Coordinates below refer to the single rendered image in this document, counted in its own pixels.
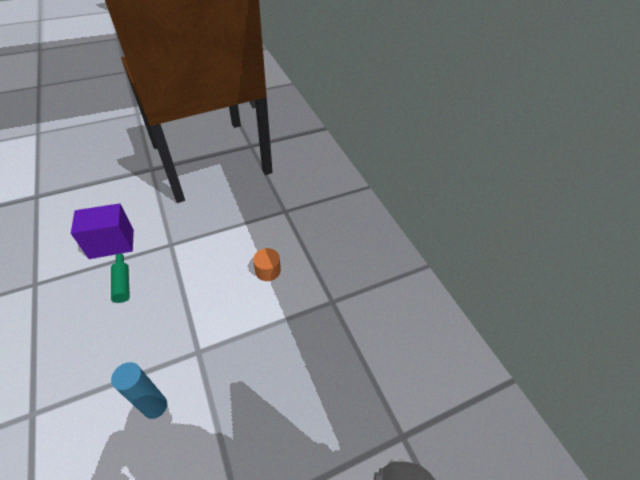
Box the chair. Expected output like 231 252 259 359
105 0 273 203

